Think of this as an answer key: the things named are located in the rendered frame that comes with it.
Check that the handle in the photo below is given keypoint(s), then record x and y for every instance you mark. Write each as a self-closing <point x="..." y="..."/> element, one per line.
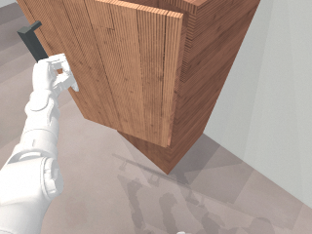
<point x="31" y="41"/>

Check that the robot left hand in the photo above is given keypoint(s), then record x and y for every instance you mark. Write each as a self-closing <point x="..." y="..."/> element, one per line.
<point x="44" y="77"/>

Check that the cupboard door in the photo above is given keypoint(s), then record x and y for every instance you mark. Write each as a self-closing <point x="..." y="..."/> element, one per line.
<point x="123" y="57"/>

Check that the robot left upper arm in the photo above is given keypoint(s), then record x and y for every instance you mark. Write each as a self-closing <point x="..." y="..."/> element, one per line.
<point x="27" y="189"/>

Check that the left robot forearm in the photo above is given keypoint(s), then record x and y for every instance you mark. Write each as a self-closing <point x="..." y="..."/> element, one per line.
<point x="40" y="134"/>

